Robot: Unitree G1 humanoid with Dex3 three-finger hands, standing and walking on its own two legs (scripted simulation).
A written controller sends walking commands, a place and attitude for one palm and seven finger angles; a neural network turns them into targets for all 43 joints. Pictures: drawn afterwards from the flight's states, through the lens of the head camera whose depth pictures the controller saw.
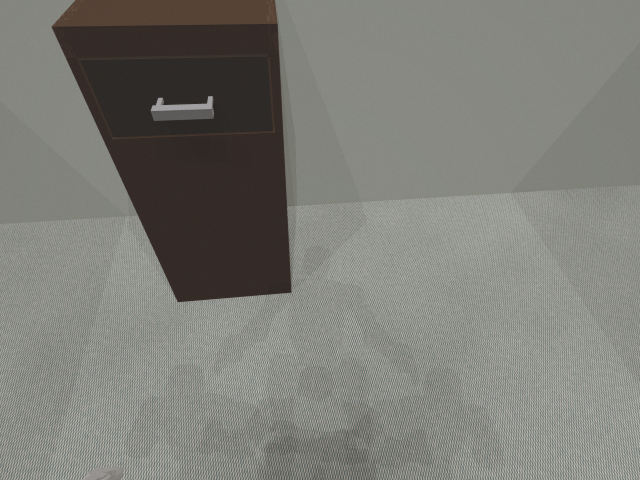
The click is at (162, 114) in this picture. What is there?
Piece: drawer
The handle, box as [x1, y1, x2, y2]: [151, 96, 213, 120]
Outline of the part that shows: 212,96 208,96 206,104 163,105 162,98 158,98 156,104 152,105 151,113 154,120 212,118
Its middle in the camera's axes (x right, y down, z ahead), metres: -0.30 -0.29 +0.84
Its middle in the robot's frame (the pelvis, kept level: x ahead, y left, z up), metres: +0.81 +0.35 +0.03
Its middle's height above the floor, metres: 0.80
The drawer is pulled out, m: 0.00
